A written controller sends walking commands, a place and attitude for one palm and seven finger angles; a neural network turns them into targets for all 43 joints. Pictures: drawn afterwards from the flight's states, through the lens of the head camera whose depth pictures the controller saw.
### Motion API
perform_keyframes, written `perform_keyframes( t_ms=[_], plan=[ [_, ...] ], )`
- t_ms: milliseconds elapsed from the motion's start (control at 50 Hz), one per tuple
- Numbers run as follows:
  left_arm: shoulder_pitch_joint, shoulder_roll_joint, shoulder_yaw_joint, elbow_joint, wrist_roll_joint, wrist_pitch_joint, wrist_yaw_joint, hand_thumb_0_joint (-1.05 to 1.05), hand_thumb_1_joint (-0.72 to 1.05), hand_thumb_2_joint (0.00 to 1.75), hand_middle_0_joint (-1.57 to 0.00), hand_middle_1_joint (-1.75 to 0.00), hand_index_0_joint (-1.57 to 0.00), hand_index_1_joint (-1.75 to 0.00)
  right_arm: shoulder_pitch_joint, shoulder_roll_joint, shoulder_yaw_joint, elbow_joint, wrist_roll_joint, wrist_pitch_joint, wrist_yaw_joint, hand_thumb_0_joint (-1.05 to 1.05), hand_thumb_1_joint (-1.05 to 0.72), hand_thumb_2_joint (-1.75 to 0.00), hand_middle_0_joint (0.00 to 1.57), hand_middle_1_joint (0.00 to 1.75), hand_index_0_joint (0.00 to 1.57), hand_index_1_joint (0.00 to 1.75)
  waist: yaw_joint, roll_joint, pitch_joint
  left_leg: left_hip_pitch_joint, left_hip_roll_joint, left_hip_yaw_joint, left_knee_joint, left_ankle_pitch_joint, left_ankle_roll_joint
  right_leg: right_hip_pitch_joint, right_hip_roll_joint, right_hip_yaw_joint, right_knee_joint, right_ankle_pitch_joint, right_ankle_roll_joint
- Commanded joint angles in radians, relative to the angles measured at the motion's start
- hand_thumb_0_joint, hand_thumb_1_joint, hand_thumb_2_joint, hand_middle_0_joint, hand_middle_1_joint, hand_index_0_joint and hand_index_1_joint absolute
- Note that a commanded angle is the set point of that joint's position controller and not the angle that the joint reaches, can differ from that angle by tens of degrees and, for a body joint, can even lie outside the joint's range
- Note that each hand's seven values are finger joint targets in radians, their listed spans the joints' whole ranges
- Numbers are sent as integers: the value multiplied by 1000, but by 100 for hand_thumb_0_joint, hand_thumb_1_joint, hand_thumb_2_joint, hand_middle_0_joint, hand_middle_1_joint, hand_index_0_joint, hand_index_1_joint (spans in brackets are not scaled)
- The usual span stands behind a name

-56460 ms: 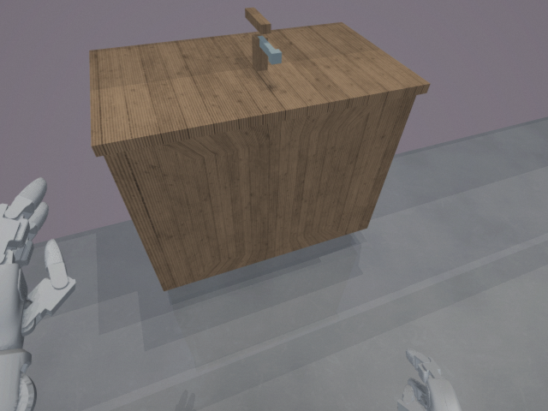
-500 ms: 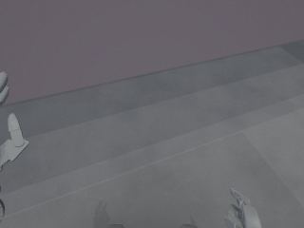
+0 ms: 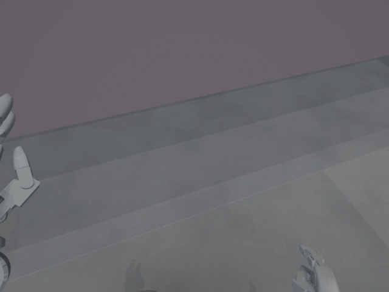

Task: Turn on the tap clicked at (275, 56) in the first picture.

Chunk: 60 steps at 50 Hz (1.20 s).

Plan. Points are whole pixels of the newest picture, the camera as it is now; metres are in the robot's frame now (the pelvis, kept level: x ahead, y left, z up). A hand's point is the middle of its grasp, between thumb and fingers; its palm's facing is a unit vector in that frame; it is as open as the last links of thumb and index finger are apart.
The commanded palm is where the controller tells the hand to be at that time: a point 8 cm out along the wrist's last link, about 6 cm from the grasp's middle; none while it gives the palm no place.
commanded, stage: shuffle to correct the standing spot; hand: left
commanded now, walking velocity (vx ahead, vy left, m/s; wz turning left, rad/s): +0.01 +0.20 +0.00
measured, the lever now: out of the picture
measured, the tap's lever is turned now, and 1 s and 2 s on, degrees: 84 84 84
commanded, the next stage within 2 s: come to a stop and stand still in 1.52 s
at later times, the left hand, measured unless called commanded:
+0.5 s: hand out of the picture +0.18 +0.40 +0.18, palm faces +0.43 -0.81 -0.39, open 7.4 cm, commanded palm +0.11 +0.43 +0.20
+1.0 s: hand out of the picture +0.14 +0.54 +0.18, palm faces +0.39 -0.83 -0.40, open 7.4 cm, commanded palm +0.08 +0.58 +0.20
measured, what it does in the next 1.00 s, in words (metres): steps to the left: right foot, then left foot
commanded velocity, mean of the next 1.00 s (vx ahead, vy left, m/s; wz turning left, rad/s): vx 0.03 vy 0.20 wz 0.00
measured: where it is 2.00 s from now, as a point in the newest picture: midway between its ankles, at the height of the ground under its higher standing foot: outside the picture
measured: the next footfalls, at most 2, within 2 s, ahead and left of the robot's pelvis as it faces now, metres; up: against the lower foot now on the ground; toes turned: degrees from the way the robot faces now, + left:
right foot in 0.14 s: +0.02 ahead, -0.06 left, +0.00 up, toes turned -7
left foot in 0.44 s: +0.03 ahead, +0.26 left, +0.00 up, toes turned +5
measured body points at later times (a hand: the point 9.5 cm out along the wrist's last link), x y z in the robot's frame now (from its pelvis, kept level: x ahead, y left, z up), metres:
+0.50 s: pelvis -0.04 +0.15 +0.00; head -0.01 +0.17 +0.45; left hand +0.15 +0.44 +0.20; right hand +0.13 -0.09 -0.08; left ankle -0.01 +0.26 -0.72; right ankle -0.04 -0.02 -0.69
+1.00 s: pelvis -0.08 +0.31 +0.00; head -0.05 +0.32 +0.45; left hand +0.12 +0.58 +0.20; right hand +0.08 +0.05 -0.08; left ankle -0.03 +0.43 -0.72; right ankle -0.08 +0.13 -0.70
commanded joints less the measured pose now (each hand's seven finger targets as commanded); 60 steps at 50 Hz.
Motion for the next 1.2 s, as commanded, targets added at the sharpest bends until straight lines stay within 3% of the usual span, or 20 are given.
perform_keyframes(
  t_ms=[0,100,120,140,160,240,300,380,440,520,640,700,780,840,900,960,1020,1140,1160,1180],
  plan=[
    [13,157,144,-208,-12,-79,10,0,90,90,-20,-30,-20,-30,-53,-102,-31,-142,-6,-78,18,0,-90,-90,20,30,20,30,5,336,-189,74,197,-210,-214,426,195,-42,117,-44,228,-126,-33],
    [24,154,131,-199,-12,-59,11,0,90,90,-20,-30,-20,-30,-78,-101,6,-135,-4,-93,36,0,-90,-90,20,30,20,30,28,229,-182,-113,132,-129,-128,119,111,275,105,-51,-285,175,-45],
    [17,184,144,-161,-4,-52,14,0,90,90,-20,-30,-20,-30,-71,-92,12,-141,-8,-79,36,0,-90,-90,20,30,20,30,15,82,-169,-208,63,-72,0,-38,73,321,-27,118,-379,248,-96],
    [-18,210,157,-126,-11,-53,18,0,90,90,-20,-30,-20,-30,-71,-73,16,-153,-7,-68,39,0,-90,-90,20,30,20,30,6,-111,-141,-279,-28,-13,225,-202,19,271,-248,431,-470,301,-190],
    [-5,159,123,-67,-33,-43,14,0,90,90,-20,-30,-20,-30,-41,-111,-15,-131,-2,-60,46,0,-90,-90,20,30,20,30,10,-242,-133,-294,-21,-79,419,-183,-4,243,-320,512,-494,332,-227],
    [-21,165,131,-49,-10,-61,16,0,90,90,-20,-30,-20,-30,-83,-72,18,-112,-7,-37,29,0,-90,-90,20,30,20,30,11,-116,-117,-230,46,-94,415,-103,-7,207,-206,187,-392,522,-193],
    [-44,154,114,-89,1,-64,20,0,90,90,-20,-30,-20,-30,-105,-55,17,-131,-12,-39,13,0,-90,-90,20,30,20,30,24,-165,-120,-54,13,13,140,-85,11,124,-160,115,-389,424,-170],
    [-93,165,100,-203,0,-47,22,0,90,90,-20,-30,-20,-30,-74,-67,-8,-139,-4,-36,0,0,-90,-90,20,30,20,30,-4,5,-150,156,-48,81,-168,49,4,62,-66,43,-229,240,-93],
    [-54,177,132,-230,-4,-67,14,0,90,90,-20,-30,-20,-30,-49,-96,-21,-160,-5,-58,2,0,-90,-90,20,30,20,30,-12,443,-167,116,247,-333,-348,272,181,-111,139,-58,317,-217,-16],
    [14,155,134,-263,-16,-79,16,0,90,90,-20,-30,-20,-30,-67,-93,-24,-128,-2,-93,31,0,-90,-90,20,30,20,30,6,275,-232,187,173,-142,-222,375,180,-79,114,-67,214,-94,-30],
    [36,154,128,-140,-28,-26,9,0,90,90,-20,-30,-20,-30,-77,-93,23,-137,-14,-67,29,0,-90,-90,20,30,20,30,27,186,-177,-73,148,-161,-212,74,112,283,91,-63,-353,167,-56],
    [-7,127,90,2,-36,-20,10,0,90,90,-20,-30,-20,-30,-33,-112,-3,-146,-2,-30,46,0,-90,-90,20,30,20,30,6,-210,-125,-293,-7,-86,320,-196,7,270,-348,497,-504,273,-272],
    [-103,159,88,-97,-5,-54,22,0,90,90,-20,-30,-20,-30,-82,-80,20,-123,-6,-18,39,0,-90,-90,20,30,20,30,6,-107,-111,-212,66,-110,352,-121,2,201,-237,159,-398,496,-204],
    [-91,173,89,-200,7,-53,26,0,90,90,-20,-30,-20,-30,-119,-57,13,-143,-7,-23,14,0,-90,-90,20,30,20,30,24,-98,-97,-6,19,4,76,-77,17,79,-175,85,-373,367,-167],
    [-79,198,121,-287,-3,-49,27,0,90,90,-20,-30,-20,-30,-70,-70,-8,-148,-1,-27,1,0,-90,-90,20,30,20,30,-5,107,-161,157,-39,69,-165,75,2,68,-60,4,-168,253,-92],
    [3,203,165,-262,-11,-72,16,0,90,90,-20,-30,-20,-30,-39,-95,-24,-154,-7,-60,5,0,-90,-90,20,30,20,30,-6,461,-199,135,247,-359,-314,362,190,-110,138,-54,333,-243,-20],
    [29,173,165,-242,-21,-83,14,0,90,90,-20,-30,-20,-30,-52,-97,-31,-126,-1,-88,27,0,-90,-90,20,30,20,30,3,263,-233,157,193,-195,-215,358,185,-79,114,-53,260,-117,-31],
    [39,146,120,-139,-29,-19,6,0,90,90,-20,-30,-20,-30,-71,-94,19,-132,-6,-71,28,0,-90,-90,20,30,20,30,25,209,-156,-118,150,-174,-268,-57,125,262,107,-76,-268,75,-55],
    [21,167,133,-107,-23,-14,7,0,90,90,-20,-30,-20,-30,-68,-88,24,-137,-7,-58,28,0,-90,-90,20,30,20,30,24,116,-150,-202,119,-147,-185,-157,93,337,26,11,-378,108,-94],
    [9,193,147,-66,-16,-10,11,0,90,90,-20,-30,-20,-30,-59,-77,22,-150,-10,-38,35,0,-90,-90,20,30,20,30,19,-86,-129,-312,23,-67,54,-231,45,338,-177,304,-490,38,-185]
  ],
)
